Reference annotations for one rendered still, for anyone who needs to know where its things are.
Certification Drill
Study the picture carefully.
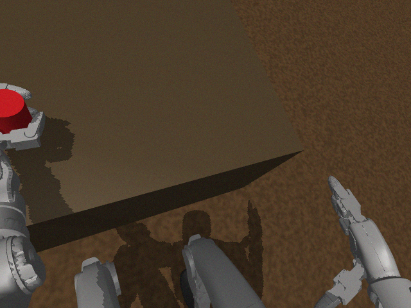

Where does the left robot arm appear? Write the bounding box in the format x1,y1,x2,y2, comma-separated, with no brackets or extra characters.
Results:
0,150,46,308

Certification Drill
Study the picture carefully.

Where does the right robot foot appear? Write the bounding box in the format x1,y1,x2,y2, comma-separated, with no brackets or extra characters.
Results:
180,269,195,308

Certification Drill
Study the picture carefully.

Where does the can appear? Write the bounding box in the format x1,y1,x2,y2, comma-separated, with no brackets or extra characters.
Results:
0,89,33,134

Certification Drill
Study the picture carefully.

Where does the right robot hand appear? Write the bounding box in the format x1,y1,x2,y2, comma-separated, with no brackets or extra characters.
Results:
314,175,401,308

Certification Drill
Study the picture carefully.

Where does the left robot hand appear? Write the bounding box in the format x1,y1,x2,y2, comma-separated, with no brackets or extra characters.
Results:
0,83,46,152

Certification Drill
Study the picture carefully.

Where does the right robot arm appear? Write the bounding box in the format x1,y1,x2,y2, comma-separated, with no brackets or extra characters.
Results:
367,277,411,308

